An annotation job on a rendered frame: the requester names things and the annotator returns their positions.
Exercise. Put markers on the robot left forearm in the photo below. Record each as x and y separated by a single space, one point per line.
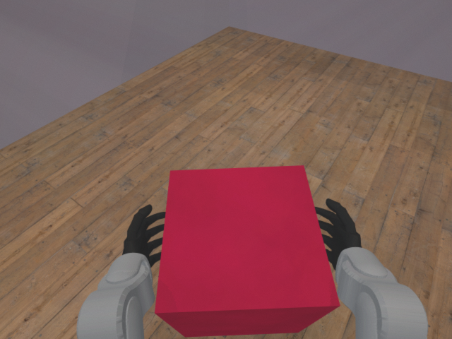
123 296

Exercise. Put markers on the left robot hand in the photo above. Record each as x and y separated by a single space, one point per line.
138 235

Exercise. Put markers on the robot right forearm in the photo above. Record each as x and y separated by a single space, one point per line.
383 308

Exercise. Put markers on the right robot hand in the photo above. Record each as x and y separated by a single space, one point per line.
343 230

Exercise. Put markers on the carton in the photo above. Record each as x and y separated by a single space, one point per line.
242 253

